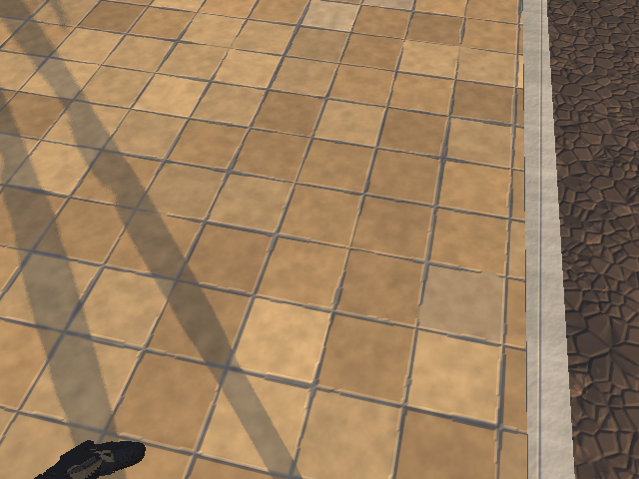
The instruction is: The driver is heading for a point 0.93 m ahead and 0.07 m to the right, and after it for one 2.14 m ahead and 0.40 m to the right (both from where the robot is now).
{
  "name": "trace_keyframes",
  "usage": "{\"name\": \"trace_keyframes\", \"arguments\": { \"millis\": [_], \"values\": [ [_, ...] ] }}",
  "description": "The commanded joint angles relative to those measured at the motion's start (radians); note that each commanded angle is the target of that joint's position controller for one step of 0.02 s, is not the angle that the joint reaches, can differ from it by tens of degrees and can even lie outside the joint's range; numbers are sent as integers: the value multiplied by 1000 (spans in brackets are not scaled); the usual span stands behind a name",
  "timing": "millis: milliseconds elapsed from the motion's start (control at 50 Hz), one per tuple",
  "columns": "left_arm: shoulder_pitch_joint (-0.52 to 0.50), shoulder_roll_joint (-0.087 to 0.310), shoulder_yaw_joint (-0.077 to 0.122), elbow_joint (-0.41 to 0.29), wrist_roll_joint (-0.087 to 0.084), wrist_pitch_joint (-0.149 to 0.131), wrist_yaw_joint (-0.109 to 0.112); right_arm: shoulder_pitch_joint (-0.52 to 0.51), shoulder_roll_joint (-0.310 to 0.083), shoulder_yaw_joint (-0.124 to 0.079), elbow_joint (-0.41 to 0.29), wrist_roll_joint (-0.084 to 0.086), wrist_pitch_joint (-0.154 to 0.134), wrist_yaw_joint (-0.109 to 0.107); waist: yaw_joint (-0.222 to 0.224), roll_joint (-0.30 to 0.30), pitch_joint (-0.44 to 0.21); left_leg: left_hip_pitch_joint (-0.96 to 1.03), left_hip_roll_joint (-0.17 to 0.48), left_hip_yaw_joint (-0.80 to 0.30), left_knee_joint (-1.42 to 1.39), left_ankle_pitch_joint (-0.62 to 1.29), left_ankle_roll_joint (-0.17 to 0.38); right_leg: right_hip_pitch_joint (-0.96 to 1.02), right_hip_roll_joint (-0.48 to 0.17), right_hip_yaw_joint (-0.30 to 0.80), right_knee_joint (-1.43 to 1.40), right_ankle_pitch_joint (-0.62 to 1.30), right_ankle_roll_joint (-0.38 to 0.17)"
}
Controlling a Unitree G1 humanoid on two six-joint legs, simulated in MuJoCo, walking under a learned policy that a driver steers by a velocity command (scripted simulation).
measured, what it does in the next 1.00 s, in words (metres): walks ahead: left foot, then right foot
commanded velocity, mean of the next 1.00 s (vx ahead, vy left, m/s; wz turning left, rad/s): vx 0.50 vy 0.00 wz -0.09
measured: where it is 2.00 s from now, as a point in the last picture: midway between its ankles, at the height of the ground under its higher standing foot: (345, 247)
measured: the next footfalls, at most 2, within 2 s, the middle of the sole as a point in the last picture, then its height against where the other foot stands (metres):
left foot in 0.48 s outside the picture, level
right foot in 0.98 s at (368, 389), level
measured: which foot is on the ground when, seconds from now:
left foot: up 0.00-0.46, down 0.48-0.98, up 1.00-1.00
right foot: down 0.00-0.50, up 0.52-0.96, down 0.98-1.00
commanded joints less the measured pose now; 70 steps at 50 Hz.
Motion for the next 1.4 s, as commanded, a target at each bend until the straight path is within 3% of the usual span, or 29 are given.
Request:
{"name": "trace_keyframes", "arguments": {
  "millis": [20,40,60,80,140,240,400,440,460,480,500,520,540,580,620,740,820,900,940,980,1000,1020,1040,1060,1100,1140,1200,1280,1400],
  "values": [
    [313,244,90,3,6,0,0,104,-44,14,-100,24,-27,3,113,-299,-289,-627,34,51,608,-82,-17,770,-450,819,-256,-554,-255],
    [266,173,71,-13,-1,5,4,14,-115,-6,-100,21,-20,1,142,-183,-165,-667,74,57,670,18,-23,671,-407,674,-272,-567,-215],
    [229,145,61,-9,5,11,5,-56,-119,-8,-109,5,-15,-2,140,-107,-93,-641,103,90,658,96,-26,559,-356,519,-266,-419,-186],
    [204,119,51,1,11,14,3,-98,-103,-7,-121,-9,-17,-1,128,-84,-39,-611,125,89,607,146,-25,463,-307,405,-275,-276,-182],
    [193,87,42,33,8,5,3,-90,-51,-1,-117,2,-12,10,88,-130,-8,-519,152,107,492,188,-22,364,-241,232,-332,-97,-190],
    [213,142,58,85,-11,6,2,-198,-2,25,-136,-16,-20,22,96,-79,11,-537,173,149,203,320,-32,391,-255,118,-384,79,-228],
    [314,188,62,170,-38,44,3,-405,-12,30,-187,0,-51,54,148,-90,58,-407,126,224,-124,417,0,460,-270,55,-340,185,-188],
    [296,210,66,178,-43,56,9,-333,-47,12,-172,-4,-59,54,83,-97,22,-266,94,241,-194,397,29,468,-266,54,-248,339,-165],
    [286,204,62,178,-44,59,11,-214,-83,-10,-134,-11,-60,47,18,-81,-52,-77,73,257,-233,427,53,430,-224,19,-114,452,-141],
    [275,165,46,164,-31,54,12,-54,-137,-34,-97,-23,-57,35,-57,-58,-169,189,151,187,-197,451,91,289,-173,-15,95,357,-103],
    [334,52,10,124,-7,39,9,75,-240,-56,-85,-48,-47,19,-63,161,-334,569,437,-184,-189,415,208,-74,-41,-75,482,-109,-31],
    [353,72,11,132,-29,25,9,93,-195,-43,-77,-42,-41,20,-65,242,-415,569,523,-454,-324,265,280,-215,7,47,671,-488,-19],
    [288,156,39,122,-54,24,7,37,-132,-22,-70,-29,-42,22,-59,161,-245,439,482,-327,-357,190,239,-295,-49,76,738,-434,-23],
    [211,140,42,106,-43,36,10,-86,-55,2,-63,-21,-49,28,2,113,-73,195,392,-102,-431,225,187,-273,-118,38,677,-281,-21],
    [248,103,44,121,-35,64,12,-159,-28,5,-52,-32,-68,33,63,135,-17,36,346,31,-506,330,165,-164,-150,49,629,-188,-6],
    [156,52,36,80,-28,84,4,-155,-68,-16,8,-41,-90,13,72,60,37,18,329,269,-558,548,160,-202,-145,55,415,58,18],
    [13,30,22,26,-24,80,-26,-105,-116,-30,39,-27,-77,1,18,33,77,70,345,355,-563,546,140,-174,-130,-18,202,159,-8],
    [-60,55,28,-28,-25,85,-47,-65,-148,-45,71,-3,-48,-1,6,36,95,215,386,393,-489,640,112,-198,-110,-64,111,44,-60],
    [-20,84,44,-39,-23,90,-50,-76,-178,-53,71,3,-33,-5,45,66,41,251,383,423,-355,955,88,-92,-48,-125,104,-62,-100],
    [233,168,96,19,-29,97,-37,-95,-174,-48,64,9,-18,-9,188,50,-104,157,323,473,10,1105,37,269,53,-165,38,-46,-162],
    [373,265,131,48,-34,108,-14,-63,-121,-25,44,-19,-25,-11,228,-89,-196,-99,272,477,334,747,-16,568,-76,67,14,-14,-225],
    [315,350,133,26,-36,95,-15,20,12,17,-10,-46,-53,0,96,-301,-291,-506,53,325,647,-101,-74,825,-298,661,-135,-249,-411],
    [333,256,107,-1,-31,77,-24,-98,-83,4,-16,-6,-87,12,181,-152,-350,-604,72,133,721,-96,-52,848,-337,774,-255,-328,-404],
    [304,207,92,10,-23,62,-27,-176,-116,-5,-43,24,-103,18,180,-111,-211,-674,111,141,694,3,-27,756,-315,637,-265,-256,-359],
    [185,154,76,-6,-21,56,-21,-183,-107,-6,-28,-20,-113,3,98,-17,-86,-571,185,142,527,143,-19,491,-232,424,-259,-34,-304],
    [136,130,66,-33,-5,54,-12,-153,-107,-12,-23,-31,-92,6,52,-47,-74,-471,203,136,457,198,-36,370,-196,356,-298,94,-304],
    [158,147,69,-16,-12,48,6,-169,-67,-1,-23,-39,-66,6,47,-36,-48,-469,192,170,324,289,-81,298,-168,247,-324,219,-305],
    [205,139,59,25,-12,46,18,-284,-26,23,-32,-27,-68,21,110,-73,-12,-432,180,201,33,584,-88,291,-120,113,-342,187,-235],
    [277,163,62,96,-9,46,12,-405,-45,27,-73,-4,-79,52,167,-60,62,-521,159,205,-124,604,-17,484,-220,108,-340,136,-220]
  ]
}}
